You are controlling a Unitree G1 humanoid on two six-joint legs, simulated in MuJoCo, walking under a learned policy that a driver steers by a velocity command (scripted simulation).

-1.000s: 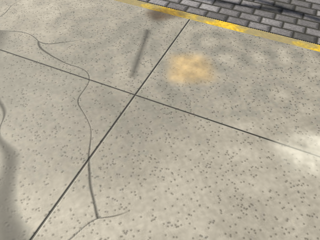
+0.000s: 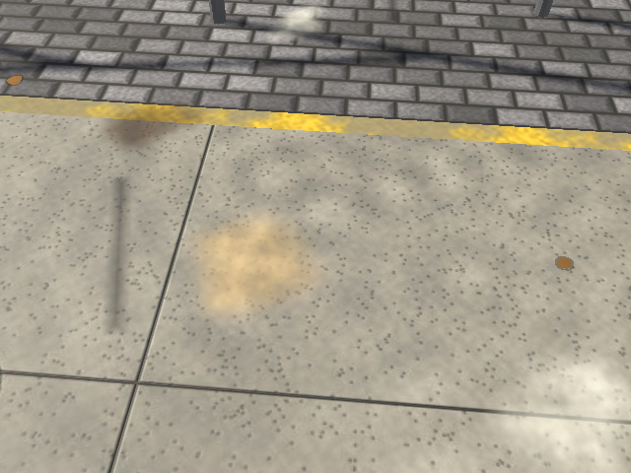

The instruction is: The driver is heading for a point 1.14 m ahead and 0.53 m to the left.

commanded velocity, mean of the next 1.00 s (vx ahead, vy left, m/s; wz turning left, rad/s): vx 0.11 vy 0.00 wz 0.33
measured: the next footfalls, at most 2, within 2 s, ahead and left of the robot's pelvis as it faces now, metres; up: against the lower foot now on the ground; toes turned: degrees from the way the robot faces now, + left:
right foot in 0.18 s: +0.26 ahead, -0.15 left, +0.00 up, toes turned -4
left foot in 0.60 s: +0.20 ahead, +0.09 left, +0.00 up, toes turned +16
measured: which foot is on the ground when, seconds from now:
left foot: down 0.00-0.20, up 0.22-0.58, down 0.60-1.00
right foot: up 0.00-0.16, down 0.18-0.60, up 0.62-1.00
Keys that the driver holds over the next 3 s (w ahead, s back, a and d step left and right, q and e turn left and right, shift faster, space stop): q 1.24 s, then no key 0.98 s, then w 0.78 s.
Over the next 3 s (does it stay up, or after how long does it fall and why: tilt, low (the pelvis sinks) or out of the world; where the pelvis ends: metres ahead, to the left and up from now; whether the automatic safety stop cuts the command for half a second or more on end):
stays up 0.44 0.15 -0.02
